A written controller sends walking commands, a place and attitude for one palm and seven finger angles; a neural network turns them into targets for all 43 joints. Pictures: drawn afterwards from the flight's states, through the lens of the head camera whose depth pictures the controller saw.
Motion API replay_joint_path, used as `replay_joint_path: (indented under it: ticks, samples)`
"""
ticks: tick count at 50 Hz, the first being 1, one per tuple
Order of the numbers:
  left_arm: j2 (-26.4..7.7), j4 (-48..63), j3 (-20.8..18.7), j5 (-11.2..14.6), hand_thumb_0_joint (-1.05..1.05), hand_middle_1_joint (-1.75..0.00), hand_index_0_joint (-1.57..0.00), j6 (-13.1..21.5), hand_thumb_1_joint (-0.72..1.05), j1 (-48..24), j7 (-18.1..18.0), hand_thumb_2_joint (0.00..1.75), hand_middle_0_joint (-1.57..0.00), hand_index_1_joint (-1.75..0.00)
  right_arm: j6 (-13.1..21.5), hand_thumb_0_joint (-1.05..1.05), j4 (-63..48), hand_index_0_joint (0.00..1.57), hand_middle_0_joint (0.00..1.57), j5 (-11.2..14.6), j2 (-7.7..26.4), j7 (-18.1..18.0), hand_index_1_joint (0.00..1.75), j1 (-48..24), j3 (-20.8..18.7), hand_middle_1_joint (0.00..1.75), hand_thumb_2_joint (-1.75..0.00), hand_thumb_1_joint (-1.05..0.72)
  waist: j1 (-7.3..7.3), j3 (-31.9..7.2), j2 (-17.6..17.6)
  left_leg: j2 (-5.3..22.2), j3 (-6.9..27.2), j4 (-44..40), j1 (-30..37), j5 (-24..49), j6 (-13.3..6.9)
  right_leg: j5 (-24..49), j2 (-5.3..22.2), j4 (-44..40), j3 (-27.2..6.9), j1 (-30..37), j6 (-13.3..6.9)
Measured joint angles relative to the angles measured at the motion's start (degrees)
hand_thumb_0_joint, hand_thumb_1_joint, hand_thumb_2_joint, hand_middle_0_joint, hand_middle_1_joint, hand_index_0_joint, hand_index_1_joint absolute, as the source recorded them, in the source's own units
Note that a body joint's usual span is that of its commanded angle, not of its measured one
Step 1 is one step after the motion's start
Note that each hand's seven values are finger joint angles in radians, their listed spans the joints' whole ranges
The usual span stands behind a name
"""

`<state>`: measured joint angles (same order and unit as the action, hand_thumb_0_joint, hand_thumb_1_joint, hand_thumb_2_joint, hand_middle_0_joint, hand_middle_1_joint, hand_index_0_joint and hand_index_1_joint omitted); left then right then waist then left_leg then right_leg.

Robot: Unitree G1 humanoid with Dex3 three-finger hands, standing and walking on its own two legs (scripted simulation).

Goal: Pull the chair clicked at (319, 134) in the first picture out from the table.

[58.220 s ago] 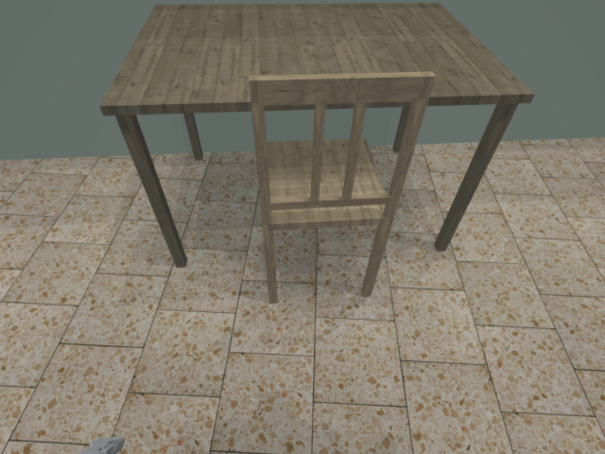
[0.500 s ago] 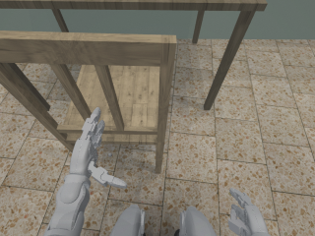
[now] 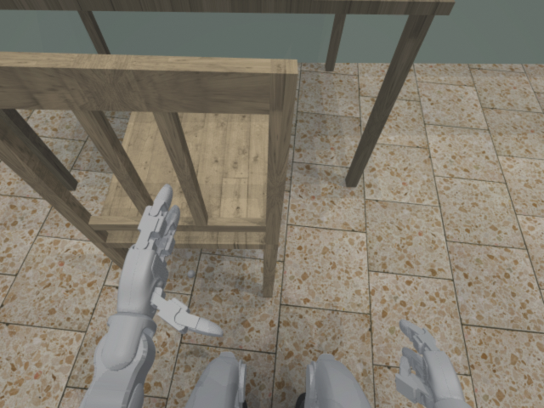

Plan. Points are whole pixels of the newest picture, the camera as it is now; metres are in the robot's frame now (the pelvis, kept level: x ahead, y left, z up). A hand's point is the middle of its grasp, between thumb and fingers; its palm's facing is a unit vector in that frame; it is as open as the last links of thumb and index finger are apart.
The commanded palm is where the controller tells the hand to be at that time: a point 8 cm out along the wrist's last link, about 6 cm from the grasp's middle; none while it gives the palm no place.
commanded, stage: aim the fingers beside a spindle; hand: left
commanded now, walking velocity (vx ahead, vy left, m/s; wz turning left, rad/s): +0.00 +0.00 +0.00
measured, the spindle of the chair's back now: (128, 176) +0.44 +0.24 +0.03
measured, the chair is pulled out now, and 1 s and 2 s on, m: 0.23 0.23 0.23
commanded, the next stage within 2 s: push the fingers through the gap in 1.08 s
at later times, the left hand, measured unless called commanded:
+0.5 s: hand (165, 257) +0.31 +0.16 +0.03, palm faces +0.03 -1.00 -0.05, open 16.9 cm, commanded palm +0.28 +0.19 +0.02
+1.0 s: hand (205, 284) +0.28 +0.10 +0.02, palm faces -0.11 -0.99 +0.01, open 16.9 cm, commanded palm +0.28 +0.19 +0.03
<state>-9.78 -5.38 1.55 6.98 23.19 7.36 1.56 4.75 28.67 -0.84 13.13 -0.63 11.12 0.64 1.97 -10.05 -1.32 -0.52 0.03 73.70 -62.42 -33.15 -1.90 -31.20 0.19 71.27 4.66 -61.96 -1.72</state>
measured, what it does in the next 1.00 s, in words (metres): stands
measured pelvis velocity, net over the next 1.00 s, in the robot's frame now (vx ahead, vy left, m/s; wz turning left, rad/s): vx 0.00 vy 0.00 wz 0.00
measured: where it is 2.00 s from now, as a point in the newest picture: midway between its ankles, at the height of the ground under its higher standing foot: outside the picture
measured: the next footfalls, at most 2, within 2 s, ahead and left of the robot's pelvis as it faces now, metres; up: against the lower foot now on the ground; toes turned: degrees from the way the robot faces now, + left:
none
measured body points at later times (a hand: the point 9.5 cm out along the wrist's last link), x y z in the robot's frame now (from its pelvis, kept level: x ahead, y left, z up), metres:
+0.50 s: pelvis +0.00 +0.00 +0.00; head +0.10 +0.00 +0.44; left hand +0.31 +0.21 +0.03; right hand +0.18 -0.23 -0.10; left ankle +0.01 +0.10 -0.62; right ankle +0.02 -0.11 -0.62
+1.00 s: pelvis +0.00 +0.00 +0.00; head +0.11 +0.01 +0.44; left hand +0.28 +0.16 +0.02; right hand +0.18 -0.23 -0.09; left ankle +0.01 +0.10 -0.62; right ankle +0.02 -0.11 -0.62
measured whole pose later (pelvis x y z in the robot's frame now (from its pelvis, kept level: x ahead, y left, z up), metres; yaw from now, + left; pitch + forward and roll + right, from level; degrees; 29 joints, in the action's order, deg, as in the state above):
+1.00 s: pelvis +0.00 +0.00 +0.00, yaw +0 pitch +22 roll -2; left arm -8.6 -6.3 4.2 7.1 20.8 7.9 2.9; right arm 5.2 28.1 -0.5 13.0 -0.7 10.9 0.9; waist 2.3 -9.8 -1.6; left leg -0.6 0.1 73.9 -63.0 -33.1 -1.9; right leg -31.1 0.3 71.5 4.6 -62.5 -1.7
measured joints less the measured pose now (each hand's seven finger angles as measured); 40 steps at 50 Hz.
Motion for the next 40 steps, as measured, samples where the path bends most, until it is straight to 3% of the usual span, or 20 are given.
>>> replay_joint_path:
  ticks: [3, 6, 9, 12, 16, 19, 21, 24, 27, 29, 31, 34, 37, 40]
  samples:
    - [-1.2, -0.5, -4.0, 0.2, -0.01, -0.08, -0.06, 2.3, -0.49, -2.2, -1.9, 0.3, -0.07, -0.08, -0.7, 0.01, 1.1, 0.2, 0.2, 0.0, 0.0, 0.5, 0.3, 0.0, 0.2, 0.3, -0.89, -0.9, -0.55, -0.6, -0.3, -0.1, 0.2, -0.3, 0.5, 0.1, 0.1, 0.0, 0.0, -0.3, 0.2, 0.6, -0.1]
    - [-1.8, -5.7, -6.4, 1.6, -0.01, -0.08, -0.06, 1.1, -0.49, -5.3, 0.3, 0.3, -0.06, -0.08, -1.3, 0.01, 1.7, 0.2, 0.2, 0.7, 0.6, 1.1, 0.3, 0.0, 0.8, 0.3, -0.89, -0.9, -0.99, -1.2, -0.8, -0.1, 0.6, -0.3, 0.3, 0.2, 0.1, 0.0, 0.1, -0.4, 0.5, 0.6, -0.1]
    - [-1.0, -9.8, -4.5, 3.3, -0.01, -0.08, -0.05, -2.4, -0.49, -5.5, 4.5, 0.3, -0.05, -0.08, -1.3, 0.01, 1.1, 0.2, 0.2, 1.8, 1.1, 1.0, 0.3, 0.3, 1.1, 0.3, -0.89, -0.9, -0.92, -0.9, -1.1, -0.2, 0.8, -0.5, 0.2, 0.4, 0.0, 0.1, 0.2, -0.8, 0.8, 0.7, -0.1]
    - [0.5, -9.1, -0.6, 3.1, -0.01, -0.08, -0.05, -4.2, -0.49, -2.8, 6.3, 0.3, -0.05, -0.08, -0.3, 0.01, 0.2, 0.21, 0.2, 1.6, 1.1, 0.2, 0.3, 0.4, 0.9, 0.3, -0.89, -0.9, -0.21, -0.3, -1.0, -0.2, 0.8, -0.4, -0.1, 0.3, -0.1, 0.2, 0.1, -0.9, 0.8, 0.4, 0.0]
    - [0.5, -1.7, 0.7, 0.9, -0.01, -0.08, -0.06, -1.0, -0.49, 1.0, 2.5, 0.3, -0.06, -0.08, 0.7, 0.01, 0.0, 0.21, 0.2, 0.2, 0.4, -0.3, 0.3, 0.3, 0.0, 0.3, -0.89, -0.9, 0.26, 0.2, 0.0, 0.1, 0.2, -0.2, 0.1, 0.0, 0.1, 0.0, -0.1, -0.4, 0.2, 0.2, -0.1]
    - [-0.9, 0.9, -2.4, 0.3, -0.01, -0.08, -0.06, 2.7, -0.49, -0.2, -1.4, 0.3, -0.07, -0.08, 0.4, 0.01, 0.8, 0.2, 0.2, -0.1, 0.2, 0.0, 0.3, 0.2, -0.3, 0.3, -0.89, -0.9, -0.11, 0.1, 0.0, 0.0, 0.2, -0.3, 0.5, -0.1, 0.1, -0.1, 0.0, -0.3, 0.2, 0.6, -0.1]
    - [-1.7, -1.2, -5.2, 0.5, -0.01, -0.08, -0.06, 3.5, -0.49, -3.0, -1.8, 0.3, -0.07, -0.08, -0.2, 0.01, 1.7, 0.2, 0.2, 0.0, 0.4, 0.6, 0.3, -0.1, 0.0, 0.3, -0.89, -0.9, -0.47, -0.5, -0.5, -0.1, 0.5, -0.1, 0.3, 0.0, 0.1, -0.2, 0.1, -0.2, 0.4, 0.5, -0.1]
    - [-2.2, -7.6, -6.7, 2.1, -0.01, -0.08, -0.06, 0.9, -0.49, -6.7, 1.2, 0.3, -0.06, -0.08, -1.0, 0.01, 2.1, 0.2, 0.2, 1.1, 1.0, 1.1, 0.3, -0.3, 0.8, 0.3, -0.89, -0.9, -0.89, -0.9, -1.0, -0.2, 0.7, 0.1, -0.2, 0.1, 0.0, -0.1, 0.2, -0.2, 0.7, 0.1, -0.1]
    - [-0.9, -11.2, -4.0, 3.8, -0.01, -0.08, -0.05, -3.3, -0.49, -6.6, 5.5, 0.3, -0.05, -0.08, -1.0, 0.01, 1.2, 0.2, 0.2, 2.0, 1.2, 0.9, 0.3, -0.1, 1.1, 0.3, -0.89, -0.9, -0.64, -0.5, -1.2, -0.3, 0.8, -0.2, -0.4, 0.3, -0.1, 0.1, 0.2, -0.6, 0.8, 0.1, 0.0]
    - [0.3, -9.8, -1.5, 3.7, -0.01, -0.08, -0.05, -4.7, -0.49, -3.9, 6.8, 0.3, -0.05, -0.08, -0.5, 0.01, 0.4, 0.21, 0.2, 1.7, 1.0, 0.5, 0.3, 0.1, 0.9, 0.3, -0.89, -0.9, -0.14, -0.3, -1.0, -0.2, 0.6, -0.3, -0.5, 0.3, -0.2, 0.3, 0.1, -0.8, 0.6, 0.0, 0.1]
    - [1.0, -5.5, 0.6, 2.6, -0.01, -0.08, -0.05, -4.3, -0.49, -0.3, 5.7, 0.3, -0.05, -0.08, 0.1, 0.01, -0.3, 0.21, 0.2, 1.1, 0.6, 0.1, 0.3, 0.4, 0.5, 0.3, -0.89, -0.9, 0.27, -0.1, -0.7, 0.0, 0.3, -0.4, -0.2, 0.1, -0.2, 0.2, 0.0, -0.9, 0.3, 0.1, 0.2]
    - [0.6, 2.0, 1.1, 0.9, -0.01, -0.08, -0.06, -0.3, -0.49, 3.8, 1.1, 0.3, -0.06, -0.08, 0.7, 0.01, -0.3, 0.2, 0.2, 0.3, 0.0, 0.1, 0.3, 0.8, -0.3, 0.3, -0.89, -0.9, 0.18, 0.1, -0.2, -0.1, -0.1, -0.9, 1.0, 0.0, -0.1, 0.1, 0.0, -1.0, -0.2, 0.9, 0.2]
    - [-0.4, 3.8, -1.8, -0.3, -0.01, -0.08, -0.06, 3.6, -0.49, 2.7, -2.7, 0.3, -0.07, -0.08, 0.3, 0.01, 0.6, 0.2, 0.2, -0.1, -0.1, 0.6, 0.3, 0.9, -0.3, 0.3, -0.89, -0.9, -0.53, -0.5, -0.4, -0.3, -0.1, -1.1, 1.5, 0.1, -0.1, 0.0, 0.2, -1.0, -0.2, 1.5, 0.2]
    - [-0.9, -1.9, -4.5, 0.0, -0.01, -0.08, -0.06, 3.6, -0.5, -1.9, -1.9, 0.3, -0.06, -0.08, -0.6, 0.01, 1.5, 0.2, 0.2, 0.5, 0.6, 1.4, 0.3, 0.2, 0.5, 0.3, -0.89, -0.9, -1.03, -1.2, -1.0, -0.4, 0.5, -0.3, 0.6, 0.1, -0.2, -0.1, 0.4, -0.5, 0.4, 1.0, 0.2]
